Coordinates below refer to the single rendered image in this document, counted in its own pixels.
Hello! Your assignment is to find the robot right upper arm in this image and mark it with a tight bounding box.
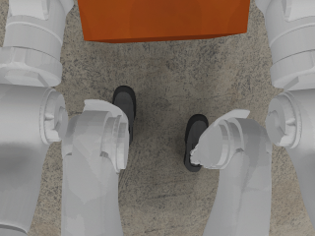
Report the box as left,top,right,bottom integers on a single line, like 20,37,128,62
265,88,315,231

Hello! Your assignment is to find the left robot forearm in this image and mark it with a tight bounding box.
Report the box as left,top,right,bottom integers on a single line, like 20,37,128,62
0,0,74,88

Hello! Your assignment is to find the right robot forearm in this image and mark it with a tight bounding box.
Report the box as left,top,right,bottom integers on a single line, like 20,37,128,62
255,0,315,91

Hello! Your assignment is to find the robot right thigh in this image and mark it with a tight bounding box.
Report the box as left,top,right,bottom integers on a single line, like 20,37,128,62
202,117,272,236

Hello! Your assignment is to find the carton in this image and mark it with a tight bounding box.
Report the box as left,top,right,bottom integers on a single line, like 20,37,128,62
77,0,250,43

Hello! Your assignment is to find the left robot shin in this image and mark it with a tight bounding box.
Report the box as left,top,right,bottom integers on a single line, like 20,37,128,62
61,99,129,159

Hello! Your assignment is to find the robot left upper arm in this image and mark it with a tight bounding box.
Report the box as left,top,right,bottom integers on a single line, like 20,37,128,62
0,84,69,236

